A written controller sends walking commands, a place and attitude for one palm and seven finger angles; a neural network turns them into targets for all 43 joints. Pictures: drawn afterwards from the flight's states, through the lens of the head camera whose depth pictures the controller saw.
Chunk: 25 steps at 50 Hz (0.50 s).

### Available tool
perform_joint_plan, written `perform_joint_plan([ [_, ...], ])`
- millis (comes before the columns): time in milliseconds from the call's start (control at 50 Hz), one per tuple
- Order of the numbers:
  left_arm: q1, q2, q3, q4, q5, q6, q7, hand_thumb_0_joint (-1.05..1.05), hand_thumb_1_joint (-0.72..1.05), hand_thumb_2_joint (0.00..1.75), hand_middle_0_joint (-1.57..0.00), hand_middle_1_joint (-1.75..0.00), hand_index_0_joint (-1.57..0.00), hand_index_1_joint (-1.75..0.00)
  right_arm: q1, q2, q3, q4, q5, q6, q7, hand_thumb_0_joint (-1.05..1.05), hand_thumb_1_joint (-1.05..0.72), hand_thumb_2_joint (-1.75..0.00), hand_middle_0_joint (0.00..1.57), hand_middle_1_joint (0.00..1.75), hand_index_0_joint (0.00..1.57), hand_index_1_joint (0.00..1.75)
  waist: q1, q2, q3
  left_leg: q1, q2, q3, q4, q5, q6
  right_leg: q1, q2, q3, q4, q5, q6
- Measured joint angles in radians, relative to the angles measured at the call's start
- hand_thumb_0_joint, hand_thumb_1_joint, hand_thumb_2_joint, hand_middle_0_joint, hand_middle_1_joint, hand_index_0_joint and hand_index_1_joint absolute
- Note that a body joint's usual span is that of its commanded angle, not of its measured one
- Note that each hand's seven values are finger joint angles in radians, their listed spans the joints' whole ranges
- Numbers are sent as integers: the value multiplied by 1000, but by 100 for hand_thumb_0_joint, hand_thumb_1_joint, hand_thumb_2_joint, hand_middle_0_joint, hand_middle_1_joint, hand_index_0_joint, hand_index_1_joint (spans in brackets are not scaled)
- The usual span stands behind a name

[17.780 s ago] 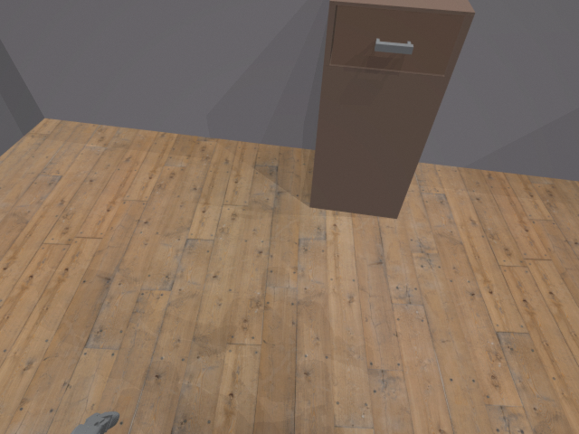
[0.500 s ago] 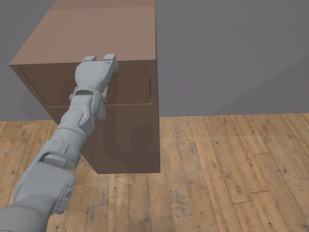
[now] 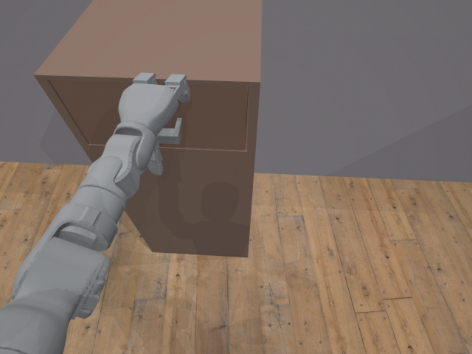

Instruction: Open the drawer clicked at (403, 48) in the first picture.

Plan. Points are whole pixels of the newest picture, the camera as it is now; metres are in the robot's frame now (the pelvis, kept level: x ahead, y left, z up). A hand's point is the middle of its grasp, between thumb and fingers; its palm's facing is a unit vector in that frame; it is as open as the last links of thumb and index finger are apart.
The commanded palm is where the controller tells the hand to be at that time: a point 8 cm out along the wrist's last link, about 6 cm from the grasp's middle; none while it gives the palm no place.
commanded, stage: move the hooked fingers above the handle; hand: left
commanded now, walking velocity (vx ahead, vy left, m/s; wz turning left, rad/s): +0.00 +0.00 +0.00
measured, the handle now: (154, 128) +0.54 +0.17 +0.05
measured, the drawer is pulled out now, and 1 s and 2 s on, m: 0.00 0.00 0.00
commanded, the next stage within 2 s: none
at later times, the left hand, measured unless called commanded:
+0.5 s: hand (143, 150) +0.45 +0.17 +0.08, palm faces -0.04 -0.02 -1.00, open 13.8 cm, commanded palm +0.45 +0.18 +0.15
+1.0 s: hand (160, 145) +0.47 +0.14 +0.07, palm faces -0.09 -0.06 -0.99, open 13.7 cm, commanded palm +0.45 +0.17 +0.16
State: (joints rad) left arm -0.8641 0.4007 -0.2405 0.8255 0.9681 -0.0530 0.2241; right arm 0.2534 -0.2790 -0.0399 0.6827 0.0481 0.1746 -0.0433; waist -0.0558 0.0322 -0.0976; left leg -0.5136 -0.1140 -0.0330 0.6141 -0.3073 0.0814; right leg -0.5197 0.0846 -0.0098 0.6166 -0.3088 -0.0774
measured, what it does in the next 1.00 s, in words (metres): stands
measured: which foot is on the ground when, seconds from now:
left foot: down 0.00-1.00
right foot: down 0.00-1.00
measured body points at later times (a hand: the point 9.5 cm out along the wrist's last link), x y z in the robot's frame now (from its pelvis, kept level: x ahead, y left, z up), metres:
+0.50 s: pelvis -0.01 +0.01 +0.00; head +0.05 +0.00 +0.45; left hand +0.44 +0.17 +0.13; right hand +0.04 -0.27 -0.12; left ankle -0.01 +0.07 -0.72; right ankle -0.01 -0.07 -0.72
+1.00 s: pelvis +0.01 +0.01 +0.00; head +0.06 +0.00 +0.45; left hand +0.46 +0.15 +0.13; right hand +0.08 -0.25 -0.13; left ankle -0.01 +0.07 -0.72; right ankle -0.01 -0.07 -0.72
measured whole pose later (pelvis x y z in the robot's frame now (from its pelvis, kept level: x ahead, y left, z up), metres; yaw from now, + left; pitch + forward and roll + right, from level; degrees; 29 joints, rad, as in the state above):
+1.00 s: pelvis +0.01 +0.01 +0.00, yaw -2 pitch +11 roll +0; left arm -0.76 0.38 -0.20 0.80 1.00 -0.05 0.09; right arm 0.28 -0.23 -0.02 0.62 0.04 0.23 -0.04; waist -0.06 0.04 -0.11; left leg -0.47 -0.10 0.00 0.59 -0.32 0.10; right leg -0.48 0.10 0.03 0.59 -0.30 -0.07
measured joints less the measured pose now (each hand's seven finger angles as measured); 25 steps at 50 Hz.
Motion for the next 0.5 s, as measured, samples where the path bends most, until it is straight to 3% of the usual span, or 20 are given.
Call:
perform_joint_plan([
  [100,-52,-46,29,81,26,110,26,0,-49,30,-43,-130,-40,-129,2,24,32,-1,0,39,8,1,-91,-89,20,30,20,30,0,18,-25,-4,6,24,-9,-2,6,-11,6,24,-4,5,7],
  [180,-76,-58,29,134,42,176,-27,0,-49,30,-41,-128,-41,-133,1,49,58,-7,10,81,0,1,-91,-89,20,30,20,30,-10,19,-39,22,13,36,-26,3,7,12,12,39,-20,15,9],
  [260,-77,-37,45,155,35,190,-94,0,-49,30,-37,-125,-37,-131,6,65,75,-39,20,92,-18,1,-91,-89,21,30,20,30,-30,6,-34,46,19,46,-40,11,5,33,19,49,-34,27,6],
  [340,-24,14,64,156,42,156,-154,0,-49,30,-35,-122,-34,-127,18,55,71,-80,20,81,-34,1,-91,-89,21,30,20,30,-41,0,-19,48,26,54,-39,15,4,34,25,56,-37,37,5],
  [400,59,48,86,97,35,81,-172,0,-49,30,-33,-121,-33,-124,37,38,50,-99,12,65,-41,1,-91,-89,21,30,20,30,-30,-1,-1,41,27,55,-33,16,5,29,26,56,-34,39,5],
  [500,131,60,48,-58,29,-53,-106,0,-49,30,-30,-119,-32,-122,77,14,-6,-68,-3,25,-34,1,-91,-89,20,30,20,30,5,3,13,21,13,24,-9,11,7,22,11,23,-20,25,8],
])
